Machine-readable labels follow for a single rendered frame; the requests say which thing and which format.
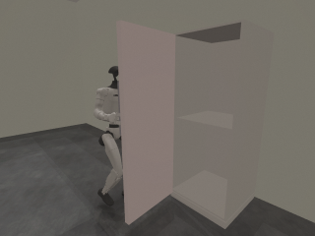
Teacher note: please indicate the right robot shin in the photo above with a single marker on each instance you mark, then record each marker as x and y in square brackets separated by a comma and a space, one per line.
[110, 182]

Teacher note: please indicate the fridge door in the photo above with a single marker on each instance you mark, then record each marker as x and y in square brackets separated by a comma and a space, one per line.
[146, 75]

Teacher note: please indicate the right robot upper arm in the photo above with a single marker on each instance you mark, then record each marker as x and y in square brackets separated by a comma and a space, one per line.
[101, 93]

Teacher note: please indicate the right robot forearm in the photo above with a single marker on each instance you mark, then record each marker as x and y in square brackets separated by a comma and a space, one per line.
[100, 115]

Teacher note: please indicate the right robot thigh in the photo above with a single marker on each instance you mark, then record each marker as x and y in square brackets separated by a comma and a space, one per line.
[112, 151]

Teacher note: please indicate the right robot hand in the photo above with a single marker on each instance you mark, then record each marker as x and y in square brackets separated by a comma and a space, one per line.
[114, 118]

